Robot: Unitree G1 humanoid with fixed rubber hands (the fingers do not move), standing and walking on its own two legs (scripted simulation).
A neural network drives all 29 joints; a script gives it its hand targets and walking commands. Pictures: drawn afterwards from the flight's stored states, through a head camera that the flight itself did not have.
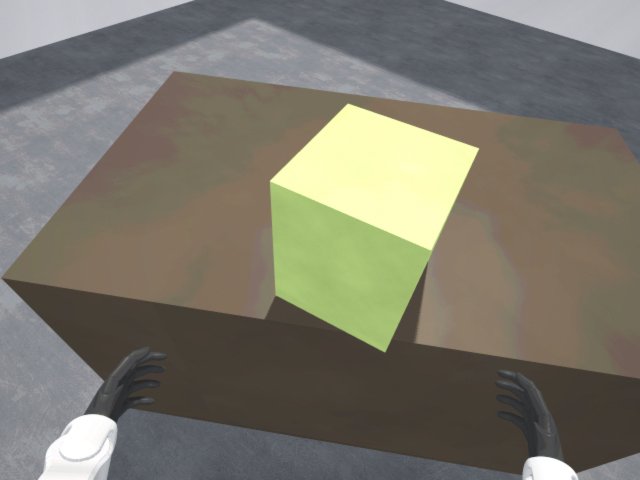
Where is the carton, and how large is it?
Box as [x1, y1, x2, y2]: [270, 104, 478, 351]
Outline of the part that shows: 347,104 270,181 275,293 276,295 371,345 385,351 478,148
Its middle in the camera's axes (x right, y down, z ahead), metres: +0.07 -0.02 +0.58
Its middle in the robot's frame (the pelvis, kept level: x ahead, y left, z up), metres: +0.45 -0.05 +0.04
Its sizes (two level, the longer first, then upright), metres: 0.210 0.200 0.250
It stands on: a pedestal, 0.69 m high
